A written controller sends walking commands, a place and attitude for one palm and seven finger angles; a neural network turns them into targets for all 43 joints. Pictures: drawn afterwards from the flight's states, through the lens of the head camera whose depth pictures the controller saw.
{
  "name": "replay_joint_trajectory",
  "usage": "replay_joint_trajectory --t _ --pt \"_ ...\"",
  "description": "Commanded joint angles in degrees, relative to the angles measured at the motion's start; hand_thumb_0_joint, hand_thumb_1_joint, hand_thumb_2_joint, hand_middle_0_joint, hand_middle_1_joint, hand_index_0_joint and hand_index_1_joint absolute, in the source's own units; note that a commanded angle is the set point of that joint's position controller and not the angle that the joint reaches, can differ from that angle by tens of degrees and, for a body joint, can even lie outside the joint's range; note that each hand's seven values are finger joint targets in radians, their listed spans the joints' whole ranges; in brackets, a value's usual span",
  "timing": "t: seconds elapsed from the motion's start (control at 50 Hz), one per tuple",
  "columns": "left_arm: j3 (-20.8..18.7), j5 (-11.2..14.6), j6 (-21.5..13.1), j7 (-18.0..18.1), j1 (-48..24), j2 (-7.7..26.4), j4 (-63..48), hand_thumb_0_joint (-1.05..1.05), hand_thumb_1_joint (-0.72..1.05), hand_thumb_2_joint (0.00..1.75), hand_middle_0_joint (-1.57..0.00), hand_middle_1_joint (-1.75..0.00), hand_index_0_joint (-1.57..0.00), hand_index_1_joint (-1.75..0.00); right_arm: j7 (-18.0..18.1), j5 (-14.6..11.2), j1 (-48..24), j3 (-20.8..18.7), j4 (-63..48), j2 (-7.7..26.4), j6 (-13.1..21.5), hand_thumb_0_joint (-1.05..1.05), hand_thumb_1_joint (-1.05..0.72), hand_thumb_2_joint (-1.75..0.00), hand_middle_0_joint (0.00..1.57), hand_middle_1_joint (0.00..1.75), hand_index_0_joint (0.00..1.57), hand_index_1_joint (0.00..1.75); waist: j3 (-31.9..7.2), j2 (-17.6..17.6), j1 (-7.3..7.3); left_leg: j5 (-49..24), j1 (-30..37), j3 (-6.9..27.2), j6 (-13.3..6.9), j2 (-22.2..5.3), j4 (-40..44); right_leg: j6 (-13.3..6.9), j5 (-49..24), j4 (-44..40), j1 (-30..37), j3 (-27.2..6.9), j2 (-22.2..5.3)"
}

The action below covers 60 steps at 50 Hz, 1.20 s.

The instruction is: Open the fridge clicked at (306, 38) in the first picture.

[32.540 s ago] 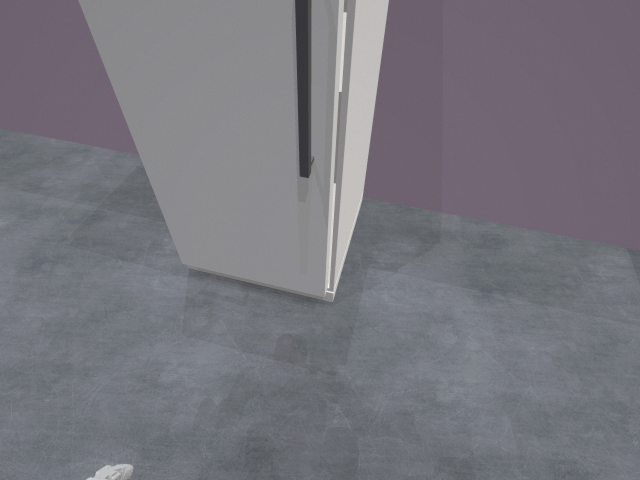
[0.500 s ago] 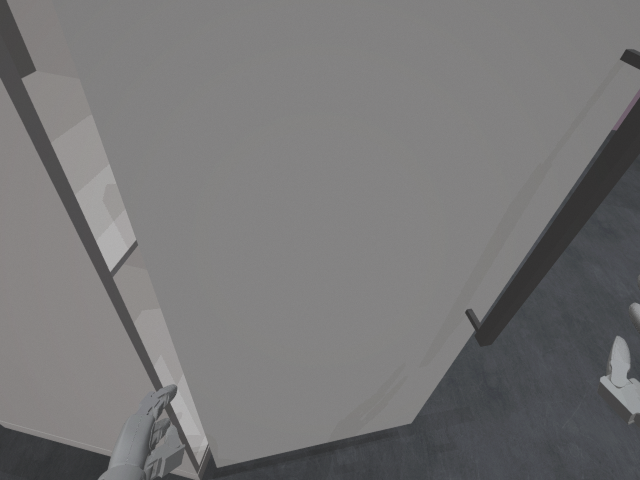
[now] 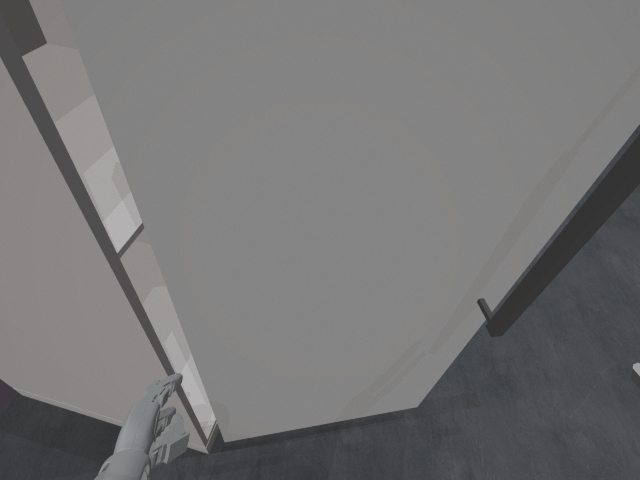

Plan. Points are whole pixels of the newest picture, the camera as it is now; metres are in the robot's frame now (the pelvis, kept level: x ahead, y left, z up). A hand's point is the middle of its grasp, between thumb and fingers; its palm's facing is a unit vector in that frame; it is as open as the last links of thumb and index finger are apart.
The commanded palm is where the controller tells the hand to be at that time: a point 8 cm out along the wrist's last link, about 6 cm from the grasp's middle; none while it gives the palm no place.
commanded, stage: step back with the hand held close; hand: right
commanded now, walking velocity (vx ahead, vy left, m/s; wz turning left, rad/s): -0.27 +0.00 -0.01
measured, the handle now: (560, 227) +0.40 -0.30 +0.14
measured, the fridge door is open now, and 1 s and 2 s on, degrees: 65 65 65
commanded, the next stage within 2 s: stop stepping back and stand still in 1.28 s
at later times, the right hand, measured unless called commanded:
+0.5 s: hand out of the picture +0.11 -0.32 +0.15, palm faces +0.45 +0.73 -0.51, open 7.4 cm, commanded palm +0.05 -0.35 +0.18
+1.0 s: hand out of the picture +0.08 -0.32 +0.15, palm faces +0.44 +0.77 -0.46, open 7.4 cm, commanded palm +0.00 -0.36 +0.18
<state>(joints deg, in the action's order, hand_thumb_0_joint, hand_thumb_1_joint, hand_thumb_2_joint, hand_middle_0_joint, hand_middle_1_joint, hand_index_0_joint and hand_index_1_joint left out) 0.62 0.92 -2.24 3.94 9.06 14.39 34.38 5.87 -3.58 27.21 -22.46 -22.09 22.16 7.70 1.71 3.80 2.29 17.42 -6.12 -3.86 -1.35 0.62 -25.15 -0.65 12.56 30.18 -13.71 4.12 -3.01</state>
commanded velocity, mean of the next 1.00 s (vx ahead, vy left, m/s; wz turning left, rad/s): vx -0.32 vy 0.00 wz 0.02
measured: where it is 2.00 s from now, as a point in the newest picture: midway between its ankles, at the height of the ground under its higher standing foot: outside the picture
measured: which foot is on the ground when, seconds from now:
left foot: down 0.00-0.98, up 1.00-1.00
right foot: down 0.00-1.00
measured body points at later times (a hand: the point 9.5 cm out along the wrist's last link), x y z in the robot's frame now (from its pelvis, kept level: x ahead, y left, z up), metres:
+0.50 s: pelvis -0.08 -0.05 -0.01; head -0.05 -0.04 +0.44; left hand +0.09 +0.17 -0.11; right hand +0.08 -0.36 +0.18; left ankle -0.04 +0.09 -0.74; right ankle +0.01 -0.13 -0.74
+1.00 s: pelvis -0.13 -0.05 -0.02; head -0.09 -0.07 +0.42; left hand +0.06 +0.19 -0.10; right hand +0.05 -0.36 +0.18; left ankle -0.05 +0.09 -0.74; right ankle +0.01 -0.13 -0.74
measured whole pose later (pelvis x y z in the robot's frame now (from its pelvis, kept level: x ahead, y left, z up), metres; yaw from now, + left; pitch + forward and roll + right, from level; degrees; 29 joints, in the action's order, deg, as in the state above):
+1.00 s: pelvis -0.13 -0.05 -0.02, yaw -3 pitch -1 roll +2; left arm -0.2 -0.3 -3.8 5.2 9.0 12.9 34.0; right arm 9.9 -1.9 29.5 -25.0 -33.0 25.0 11.8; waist 6.1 -0.4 -0.2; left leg 15.5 -23.5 1.5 1.0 1.8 -38.1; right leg -3.7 10.6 36.4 -28.9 3.8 -0.5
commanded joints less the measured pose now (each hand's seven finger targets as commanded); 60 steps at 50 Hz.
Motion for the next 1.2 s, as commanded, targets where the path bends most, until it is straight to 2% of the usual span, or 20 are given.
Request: replay_joint_trajectory --t 0.0,0.06,0.14,0.24,0.34,0.4,0.46,0.52,0.62,0.68,0.74,0.82,0.9,0.92,0.96,1.0,1.04,1.12,1.14,1.18 --pt "-2.09 0.36 -1.4 0.85 -4.58 4.59 -10.38 0.0 0.9 0.9 -0.2 -0.3 -0.2 -0.3 0.86 -0.61 4.08 -6.2 -12.23 10.17 2.56 0.0 -0.9 -0.9 0.2 0.3 0.2 0.3 -9.9 -3.05 -0.16 -29.13 -6.53 4.01 2.33 -6.92 0.44 -2.46 -22.33 1.12 7.45 -2.46 -2.95" --pt "-2.38 0.45 -0.99 1.55 -4.42 4.51 -10.3 0.0 0.9 0.9 -0.2 -0.3 -0.2 -0.3 1.75 -0.36 3.52 -8.06 -13.34 12.35 2.4 0.0 -0.9 -0.9 0.2 0.3 0.2 0.3 -8.97 -6.54 -0.7 -27.06 -8.52 5.98 0.71 -8.5 1.72 -1.74 -17.04 3.52 4.73 -2.1 -2.45" --pt "-2.35 0.2 -1.31 2.1 -5.22 5.35 -10.71 0.0 0.9 0.9 -0.2 -0.3 -0.2 -0.3 2.47 -0.62 3.5 -10.01 -17.58 14.44 3.27 0.0 -0.9 -0.9 0.2 0.3 0.2 0.3 -8.73 -0.26 -0.36 -13.58 -11.01 4.78 0.59 -6.09 -0.51 -2.29 -12.08 -1.03 3.05 -5.49 -4.16" --pt "-2.28 -0.3 -3.54 2.37 -4.96 6.48 -10.94 0.0 0.9 0.9 -0.2 -0.3 -0.2 -0.3 3.23 -0.07 3.48 -10.05 -18.24 13.01 4.15 0.0 -0.9 -0.9 0.2 0.3 0.2 0.3 -5.2 8.98 -0.08 3.98 -6.9 1.77 2.12 0.06 -9.14 -4.65 14.74 -14.97 -9.61 -13.88 -8.95" --pt "-2.7 -0.26 -5.5 2.09 -3.05 6.58 -9.97 0.0 0.9 0.9 -0.2 -0.3 -0.2 -0.3 3.55 0.46 4.94 -10.91 -17.46 12.84 4.93 0.0 -0.9 -0.9 0.2 0.3 0.2 0.3 -6.63 3.41 -0.38 0.1 -5.23 3.56 2.07 -0.18 -6.0 -4.86 18.64 -12.25 -10.55 -13.14 -8.03" --pt "-2.7 -0.13 -5.65 1.88 -2.35 6.23 -9.36 0.0 0.9 0.9 -0.2 -0.3 -0.2 -0.3 3.26 0.62 4.15 -9.08 -15.9 10.68 4.91 0.0 -0.9 -0.9 0.2 0.3 0.2 0.3 -3.41 -1.7 -1.08 6.57 -9.21 7.31 0.65 -2.41 -0.86 -3.74 25.41 -8.59 -13.46 -10.68 -5.3" --pt "-2.51 -0.45 -5.84 2.0 -2.13 5.37 -8.5 0.0 0.9 0.9 -0.2 -0.3 -0.2 -0.3 3.76 0.35 1.04 -7.58 -18.01 10.59 5.04 0.0 -0.9 -0.9 0.2 0.3 0.2 0.3 -4.34 -4.27 -1.64 5.44 -15.5 10.29 -1.05 -5.47 1.27 -2.47 17.04 -4.28 -6.57 -9.23 -3.44" --pt "-2.35 -0.6 -6.37 2.22 -2.74 5.56 -8.45 0.0 0.9 0.9 -0.2 -0.3 -0.2 -0.3 4.35 0.61 -0.58 -7.68 -19.55 10.98 5.5 0.0 -0.9 -0.9 0.2 0.3 0.2 0.3 -5.04 -0.15 -1.53 4.91 -14.53 8.43 -0.11 -3.69 -1.89 -2.77 18.57 -8.01 -6.67 -11.55 -4.97" --pt "-2.98 -0.64 -7.28 2.24 -3.15 6.2 -9.6 0.0 0.9 0.9 -0.2 -0.3 -0.2 -0.3 4.26 1.73 1.34 -11.0 -20.79 12.09 6.85 0.0 -0.9 -0.9 0.2 0.3 0.2 0.3 -5.07 8.57 -0.74 1.66 -0.11 3.32 1.88 1.81 -12.54 -5.09 29.07 -17.98 -19.3 -16.58 -9.91" --pt "-3.09 -0.63 -7.15 1.75 -3.02 5.55 -10.11 0.0 0.9 0.9 -0.2 -0.3 -0.2 -0.3 3.84 1.08 4.03 -11.41 -21.4 12.57 7.43 0.0 -0.9 -0.9 0.2 0.3 0.2 0.3 -4.61 3.18 -1.07 -0.16 -3.96 6.99 0.6 -0.19 -5.95 -3.78 23.34 -11.5 -16.35 -12.34 -6.82" --pt "-3.73 -1.43 -6.32 1.61 -1.89 5.35 -9.11 0.0 0.9 0.9 -0.2 -0.3 -0.2 -0.3 3.95 0.77 4.19 -11.87 -19.1 12.83 7.34 0.0 -0.9 -0.9 0.2 0.3 0.2 0.3 -2.01 -4.43 -1.58 7.78 -13.84 17.16 -2.92 -6.25 2.04 -1.75 22.05 -2.16 -14.42 -8.72 -2.76" --pt "-3.23 -1.11 -5.02 1.27 -1.52 3.77 -7.57 0.0 0.9 0.9 -0.2 -0.3 -0.2 -0.3 5.24 0.75 0.16 -8.74 -19.6 12.46 7.18 0.0 -0.9 -0.9 0.2 0.3 0.2 0.3 -6.5 -9.59 -2.6 -6.11 -20.63 20.07 -5.05 -12.7 2.49 0.31 6.89 7.55 -2.61 -6.06 -0.34" --pt "-3.28 -0.77 -4.15 1.8 -3.12 4.39 -8.39 0.0 0.9 0.9 -0.2 -0.3 -0.2 -0.3 5.62 0.8 0.88 -10.19 -21.27 13.73 7.24 0.0 -0.9 -0.9 0.2 0.3 0.2 0.3 -4.79 -5.64 -2.41 3.69 -22.5 15.79 -2.79 -7.86 -0.56 -1.07 14.02 1.5 -4.45 -10.18 -2.32" --pt "-3.17 -0.9 -4.39 1.95 -3.54 4.77 -8.91 0.0 0.9 0.9 -0.2 -0.3 -0.2 -0.3 5.54 0.92 1.66 -10.85 -22.33 13.95 7.68 0.0 -0.9 -0.9 0.2 0.3 0.2 0.3 -4.18 -1.91 -2.36 7.57 -21.49 13.71 -1.76 -5.1 -3.22 -2.0 19.0 -2.85 -7.37 -12.51 -3.92" --pt "-3.68 -1.45 -5.59 2.24 -4.87 6.43 -10.24 0.0 0.9 0.9 -0.2 -0.3 -0.2 -0.3 5.2 1.79 2.93 -13.47 -25.24 14.04 8.49 0.0 -0.9 -0.9 0.2 0.3 0.2 0.3 -7.26 14.54 -1.53 4.23 -3.1 4.81 1.97 3.94 -22.61 -6.13 31.97 -20.61 -22.56 -22.88 -13.13" --pt "-4.51 -1.71 -6.59 1.64 -3.68 5.67 -9.88 0.0 0.9 0.9 -0.2 -0.3 -0.2 -0.3 4.57 1.23 2.59 -14.49 -27.38 15.25 9.09 0.0 -0.9 -0.9 0.2 0.3 0.2 0.3 -9.91 12.81 -1.32 8.88 0.21 3.92 1.9 5.75 -32.71 -5.56 26.32 -23.96 -22.21 -21.6 -14.97" --pt "-5.0 -1.43 -7.24 0.96 -2.2 5.74 -9.66 0.0 0.9 0.9 -0.2 -0.3 -0.2 -0.3 4.07 0.13 7.37 -14.71 -23.46 14.56 9.18 0.0 -0.9 -0.9 0.2 0.3 0.2 0.3 -9.9 10.47 -0.98 11.61 -1.3 2.57 1.41 5.96 -28.92 -4.23 22.62 -22.5 -17.32 -17.12 -13.47" --pt "-4.04 -2.1 -7.43 0.16 -0.98 4.34 -6.93 0.0 0.9 0.9 -0.2 -0.3 -0.2 -0.3 3.73 -1.05 3.9 -9.7 -22.81 11.75 8.55 0.0 -0.9 -0.9 0.2 0.3 0.2 0.3 -10.88 9.34 -1.4 12.64 -4.74 2.23 -1.69 3.2 -1.91 1.74 13.64 -18.76 -2.73 -11.56 -10.14" --pt "-4.18 -2.37 -6.91 0.19 0.02 3.97 -6.19 0.0 0.9 0.9 -0.2 -0.3 -0.2 -0.3 3.95 -0.82 3.02 -9.88 -22.11 12.75 8.6 0.0 -0.9 -0.9 0.2 0.3 0.2 0.3 -10.31 5.42 -1.8 7.38 -7.2 6.41 -3.39 -0.86 8.72 3.01 7.83 -11.54 1.49 -9.72 -8.26" --pt "-2.93 -2.06 -5.17 0.37 -1.45 2.48 -5.54 0.0 0.9 0.9 -0.2 -0.3 -0.2 -0.3 4.53 0.16 -5.36 -7.84 -22.74 15.5 9.09 0.0 -0.9 -0.9 0.2 0.3 0.2 0.3 -8.35 -12.91 -3.04 -13.3 -20.44 24.26 -9.83 -19.8 16.3 4.35 6.48 17.84 5.86 -3.26 -0.48"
